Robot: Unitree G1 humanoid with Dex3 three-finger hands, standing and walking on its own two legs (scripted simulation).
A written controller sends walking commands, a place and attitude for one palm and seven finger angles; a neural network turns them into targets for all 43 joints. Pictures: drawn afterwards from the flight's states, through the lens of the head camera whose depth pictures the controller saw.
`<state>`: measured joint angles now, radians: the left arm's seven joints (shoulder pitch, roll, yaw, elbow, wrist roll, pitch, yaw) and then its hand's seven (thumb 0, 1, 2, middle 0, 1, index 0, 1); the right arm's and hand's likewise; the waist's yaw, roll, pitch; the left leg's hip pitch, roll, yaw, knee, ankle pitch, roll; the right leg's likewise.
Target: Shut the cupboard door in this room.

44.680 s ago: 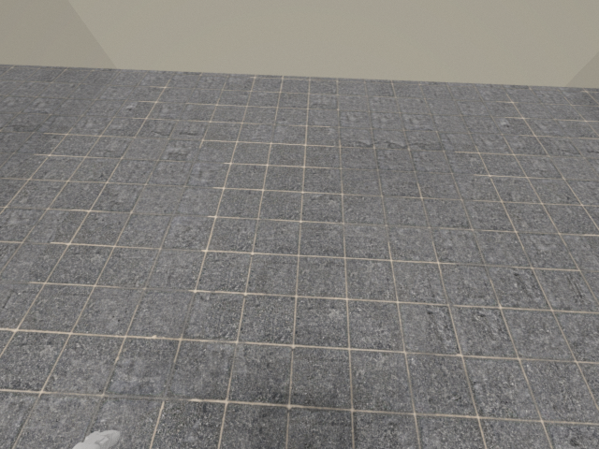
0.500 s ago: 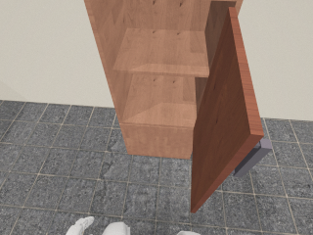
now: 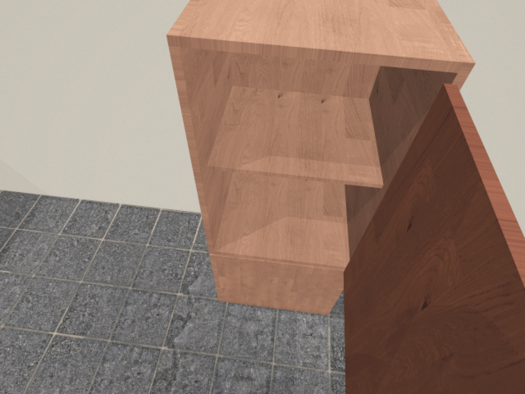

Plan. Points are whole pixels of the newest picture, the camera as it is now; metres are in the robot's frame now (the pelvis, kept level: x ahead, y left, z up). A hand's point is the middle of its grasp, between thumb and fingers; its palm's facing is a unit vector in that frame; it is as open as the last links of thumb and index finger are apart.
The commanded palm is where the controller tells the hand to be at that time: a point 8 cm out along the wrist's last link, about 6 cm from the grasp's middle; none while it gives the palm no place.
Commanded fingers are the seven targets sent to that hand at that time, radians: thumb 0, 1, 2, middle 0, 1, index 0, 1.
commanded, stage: stand and wait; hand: left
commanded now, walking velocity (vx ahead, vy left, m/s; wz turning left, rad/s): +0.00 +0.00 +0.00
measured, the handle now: out of the picture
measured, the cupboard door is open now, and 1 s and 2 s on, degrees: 88 91 95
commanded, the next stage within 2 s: turn or walk to find it in 1.22 s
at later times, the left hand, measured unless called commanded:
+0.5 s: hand out of the picture +0.01 +0.13 -0.17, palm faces +0.06 -0.99 -0.15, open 7.3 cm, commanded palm none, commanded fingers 0.00 0.90 0.90 -0.20 -0.30 -0.20 -0.30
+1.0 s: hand out of the picture -0.01 +0.12 -0.17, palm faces +0.09 -0.98 -0.15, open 7.3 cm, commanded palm none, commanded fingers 0.00 0.90 0.90 -0.20 -0.30 -0.20 -0.30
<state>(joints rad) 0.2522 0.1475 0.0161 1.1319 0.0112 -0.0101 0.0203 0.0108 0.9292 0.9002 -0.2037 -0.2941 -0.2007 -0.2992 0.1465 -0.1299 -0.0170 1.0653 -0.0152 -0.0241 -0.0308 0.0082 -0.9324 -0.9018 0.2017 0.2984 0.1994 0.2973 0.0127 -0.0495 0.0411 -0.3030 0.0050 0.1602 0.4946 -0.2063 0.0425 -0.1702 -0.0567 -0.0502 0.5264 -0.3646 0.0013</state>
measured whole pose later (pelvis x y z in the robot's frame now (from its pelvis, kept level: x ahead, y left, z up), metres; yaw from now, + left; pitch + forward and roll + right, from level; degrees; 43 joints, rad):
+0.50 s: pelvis +0.04 -0.02 +0.01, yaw +1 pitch +0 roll +1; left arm 0.32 0.11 -0.01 1.14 0.00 -0.02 0.04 0.00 0.91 0.90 -0.20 -0.29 -0.20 -0.30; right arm 0.30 -0.10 0.00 1.17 -0.01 0.00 -0.04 0.01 -0.92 -0.90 0.20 0.30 0.20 0.30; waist -0.01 -0.02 0.03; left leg -0.19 0.02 0.12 0.41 -0.21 0.01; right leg -0.01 -0.02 -0.09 0.36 -0.35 -0.01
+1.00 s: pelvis +0.04 -0.03 +0.01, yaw +2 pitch -1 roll +1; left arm 0.34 0.09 -0.01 1.15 0.01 -0.02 0.04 0.00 0.91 0.90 -0.20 -0.29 -0.20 -0.30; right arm 0.27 -0.13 -0.01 1.16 -0.01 0.00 -0.05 0.02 -0.93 -0.90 0.20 0.30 0.20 0.30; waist 0.00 -0.02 0.04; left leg -0.18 0.03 0.11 0.41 -0.21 -0.01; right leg 0.00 -0.01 -0.10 0.36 -0.35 -0.03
